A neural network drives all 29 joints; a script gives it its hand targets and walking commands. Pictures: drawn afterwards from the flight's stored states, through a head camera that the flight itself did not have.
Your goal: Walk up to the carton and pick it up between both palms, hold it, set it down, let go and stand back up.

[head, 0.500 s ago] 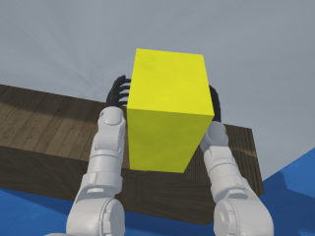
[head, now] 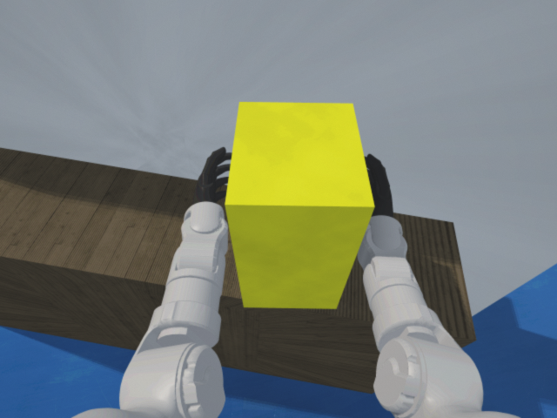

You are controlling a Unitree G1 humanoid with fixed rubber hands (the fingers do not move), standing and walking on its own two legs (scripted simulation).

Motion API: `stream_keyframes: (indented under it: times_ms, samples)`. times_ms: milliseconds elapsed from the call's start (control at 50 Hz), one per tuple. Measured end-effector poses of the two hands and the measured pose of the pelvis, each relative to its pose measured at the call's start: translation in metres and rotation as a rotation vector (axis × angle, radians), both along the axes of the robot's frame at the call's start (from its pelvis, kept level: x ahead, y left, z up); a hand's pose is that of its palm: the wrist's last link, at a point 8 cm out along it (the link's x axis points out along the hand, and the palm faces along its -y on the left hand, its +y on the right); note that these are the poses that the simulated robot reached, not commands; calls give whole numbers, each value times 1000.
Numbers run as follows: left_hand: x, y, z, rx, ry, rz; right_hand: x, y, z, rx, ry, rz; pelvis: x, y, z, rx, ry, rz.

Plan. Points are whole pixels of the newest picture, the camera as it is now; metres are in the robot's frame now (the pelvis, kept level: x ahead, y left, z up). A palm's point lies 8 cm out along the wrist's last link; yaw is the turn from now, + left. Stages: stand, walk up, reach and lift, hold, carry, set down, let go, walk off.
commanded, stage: set down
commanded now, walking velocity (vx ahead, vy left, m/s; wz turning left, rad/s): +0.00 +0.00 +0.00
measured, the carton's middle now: (292, 215) +0.39 -0.01 +0.03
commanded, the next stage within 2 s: none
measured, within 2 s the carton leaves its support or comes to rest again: rests again in 0.52 s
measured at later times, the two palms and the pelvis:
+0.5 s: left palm (209, 210) +0.39 +0.12 +0.04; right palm (371, 213) +0.40 -0.13 +0.05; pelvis +0.00 +0.00 +0.00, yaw -1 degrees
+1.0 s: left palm (211, 213) +0.39 +0.12 +0.04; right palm (373, 218) +0.39 -0.14 +0.04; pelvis +0.00 +0.00 +0.00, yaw -2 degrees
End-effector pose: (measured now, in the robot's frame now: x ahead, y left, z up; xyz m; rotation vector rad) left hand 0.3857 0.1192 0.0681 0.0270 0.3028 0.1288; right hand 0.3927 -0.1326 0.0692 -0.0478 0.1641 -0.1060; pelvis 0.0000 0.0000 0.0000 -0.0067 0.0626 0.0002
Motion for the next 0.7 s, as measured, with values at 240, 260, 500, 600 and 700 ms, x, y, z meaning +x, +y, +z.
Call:
stream_keyframes:
  times_ms: [240,260,500,600,700]
  samples:
    - [1,2,-16,-2,14,10,4,1,-10,-7,15,13,2,1,0,1,31,-11]
    - [1,2,-17,-1,15,11,4,2,-11,-8,16,14,2,1,-1,1,34,-11]
    - [3,1,-27,2,2,16,6,1,-20,-12,7,13,5,2,-1,0,68,-15]
    - [2,0,-27,2,-6,9,5,0,-21,-16,1,12,4,3,-1,1,70,-18]
    - [1,0,-28,3,-13,9,3,0,-21,-16,-6,12,2,4,-1,2,69,-22]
